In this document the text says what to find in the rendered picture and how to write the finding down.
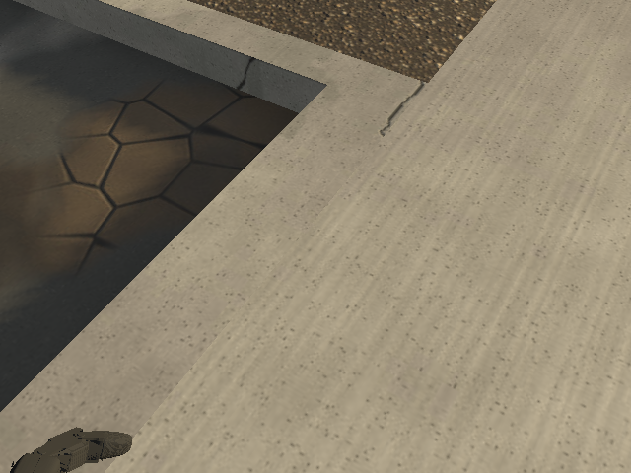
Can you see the left robot hand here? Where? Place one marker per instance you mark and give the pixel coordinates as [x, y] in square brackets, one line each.
[71, 449]

